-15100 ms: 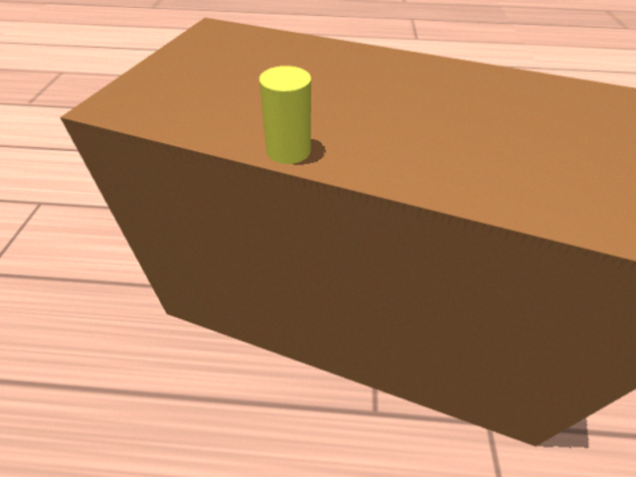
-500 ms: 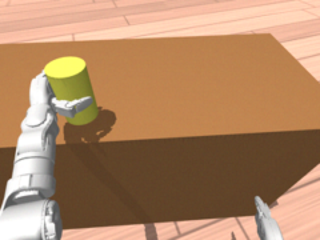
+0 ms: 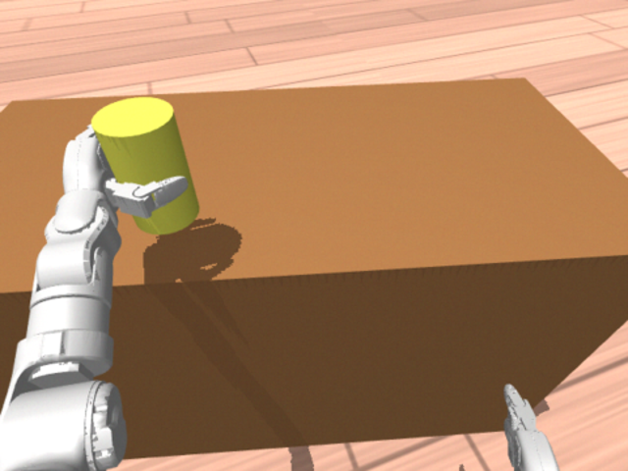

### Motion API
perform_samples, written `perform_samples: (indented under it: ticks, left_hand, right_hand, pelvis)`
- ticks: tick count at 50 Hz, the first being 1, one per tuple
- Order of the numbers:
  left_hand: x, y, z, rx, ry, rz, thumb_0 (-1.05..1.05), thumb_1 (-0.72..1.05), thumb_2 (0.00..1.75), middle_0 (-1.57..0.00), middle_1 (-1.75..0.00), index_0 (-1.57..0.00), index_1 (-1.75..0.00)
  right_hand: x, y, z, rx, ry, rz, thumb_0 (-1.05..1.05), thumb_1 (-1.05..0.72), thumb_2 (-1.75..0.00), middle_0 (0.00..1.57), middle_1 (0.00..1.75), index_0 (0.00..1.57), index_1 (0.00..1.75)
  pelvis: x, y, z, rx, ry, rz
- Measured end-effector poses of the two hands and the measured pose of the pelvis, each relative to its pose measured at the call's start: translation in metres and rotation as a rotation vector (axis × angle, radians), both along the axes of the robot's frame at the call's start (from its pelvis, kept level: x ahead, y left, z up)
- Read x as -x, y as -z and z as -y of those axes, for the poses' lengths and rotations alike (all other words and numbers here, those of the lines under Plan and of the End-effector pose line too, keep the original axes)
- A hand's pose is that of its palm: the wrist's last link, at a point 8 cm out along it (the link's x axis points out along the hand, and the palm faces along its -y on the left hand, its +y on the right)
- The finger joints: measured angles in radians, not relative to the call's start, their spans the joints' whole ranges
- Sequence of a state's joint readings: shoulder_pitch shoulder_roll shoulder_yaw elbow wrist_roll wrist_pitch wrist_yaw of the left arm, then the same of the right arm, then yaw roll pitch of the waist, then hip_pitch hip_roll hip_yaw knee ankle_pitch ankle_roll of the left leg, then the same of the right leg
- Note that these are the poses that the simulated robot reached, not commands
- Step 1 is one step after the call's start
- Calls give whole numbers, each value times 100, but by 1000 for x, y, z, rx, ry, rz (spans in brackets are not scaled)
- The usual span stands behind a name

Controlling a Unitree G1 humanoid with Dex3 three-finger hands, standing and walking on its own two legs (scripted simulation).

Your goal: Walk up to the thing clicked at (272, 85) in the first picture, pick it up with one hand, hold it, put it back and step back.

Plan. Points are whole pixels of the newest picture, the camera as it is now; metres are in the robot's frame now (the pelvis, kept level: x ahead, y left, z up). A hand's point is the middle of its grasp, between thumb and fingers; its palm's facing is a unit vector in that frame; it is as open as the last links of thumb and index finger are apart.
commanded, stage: lift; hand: left
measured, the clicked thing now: (152, 169) +0.43 +0.19 +0.20
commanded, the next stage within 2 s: hold in 1.10 s
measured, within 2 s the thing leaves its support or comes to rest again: neither
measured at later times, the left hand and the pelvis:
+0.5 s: hand (122, 141) +0.37 +0.18 +0.27, palm faces +0.19 -0.98 -0.02, open 11.4 cm; pelvis +0.00 +0.00 +0.01, yaw +1 degrees
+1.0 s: hand (103, 122) +0.33 +0.17 +0.31, palm faces +0.15 -0.99 -0.01, open 11.4 cm; pelvis -0.01 +0.00 +0.01, yaw +1 degrees
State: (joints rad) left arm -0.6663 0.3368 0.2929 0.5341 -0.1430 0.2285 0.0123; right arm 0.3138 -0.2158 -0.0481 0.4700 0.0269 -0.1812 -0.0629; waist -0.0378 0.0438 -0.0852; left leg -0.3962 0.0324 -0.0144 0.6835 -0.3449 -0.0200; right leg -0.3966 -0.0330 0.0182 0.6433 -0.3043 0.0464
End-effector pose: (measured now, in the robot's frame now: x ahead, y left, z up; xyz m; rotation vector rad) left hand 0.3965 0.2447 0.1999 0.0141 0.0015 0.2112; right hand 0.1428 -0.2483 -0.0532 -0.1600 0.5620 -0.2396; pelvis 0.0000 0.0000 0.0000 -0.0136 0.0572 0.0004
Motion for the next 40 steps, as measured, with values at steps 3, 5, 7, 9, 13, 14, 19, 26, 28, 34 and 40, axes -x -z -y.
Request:
perform_samples:
  ticks: [3, 5, 7, 9, 13, 14, 19, 26, 28, 34, 40]
  left_hand:
    - [4, -4, 2, -11, 4, 5, -1, -56, 111, -64, -96, -65, -97]
    - [7, -7, 4, -14, 5, 11, -1, -56, 111, -64, -96, -64, -97]
    - [11, -11, 5, -14, 6, 20, -1, -56, 111, -64, -97, -64, -97]
    - [16, -17, 6, -18, 6, 32, -1, -56, 111, -64, -97, -64, -97]
    - [27, -35, 9, -27, 7, 64, -1, -56, 111, -63, -97, -64, -97]
    - [30, -40, 10, -28, 8, 73, -1, -56, 111, -63, -97, -64, -98]
    - [42, -62, 11, -24, 15, 88, -1, -56, 111, -63, -98, -64, -98]
    - [55, -72, 15, -15, 28, 32, -1, -56, 111, -63, -98, -64, -98]
    - [59, -73, 18, -16, 38, 23, -1, -56, 111, -63, -98, -64, -98]
    - [69, -78, 24, -1, 59, 30, -1, -56, 111, -63, -98, -64, -98]
    - [77, -88, 26, -4, 47, 44, -1, -56, 111, -63, -98, -63, -98]
  right_hand:
    - [-1, -1, 0, -2, -2, 7, -1, 52, -6, 5, 5, 5, 5]
    - [-2, -2, -1, -6, -6, 12, -1, 52, -6, 5, 5, 5, 5]
    - [-3, -1, -2, -10, -9, 16, -1, 52, -6, 5, 5, 5, 5]
    - [-5, -1, -3, -16, -11, 19, -1, 52, -6, 5, 5, 5, 5]
    - [-9, 1, -3, -28, -9, 25, -1, 52, -6, 5, 5, 5, 5]
    - [-11, 2, -3, -31, -10, 26, -1, 52, -6, 5, 5, 5, 5]
    - [-18, 4, -5, -49, -20, 28, -1, 52, -6, 5, 5, 5, 5]
    - [-25, 0, -2, -65, -38, 59, -1, 53, -5, 5, 5, 5, 5]
    - [-25, -2, 0, -64, -40, 70, -1, 53, -5, 5, 5, 5, 5]
    - [-20, -2, 5, -59, -34, 73, -1, 53, -5, 5, 5, 5, 5]
    - [-14, 1, 7, -63, -20, 69, -1, 53, -5, 5, 5, 5, 5]
  pelvis:
    - [-1, -1, 0, 0, -1, 6]
    - [-1, -1, 0, 0, -2, 12]
    - [-2, -2, 0, 1, -3, 17]
    - [-2, -3, 0, 2, -4, 21]
    - [-4, -4, 0, 2, -9, 34]
    - [-4, -4, 0, 2, -10, 38]
    - [-5, -5, 2, -2, -17, 54]
    - [-3, -7, 5, -10, -24, 69]
    - [-2, -7, 5, -12, -24, 72]
    - [3, -7, 7, -14, -26, 78]
    - [8, -6, 6, -13, -25, 84]
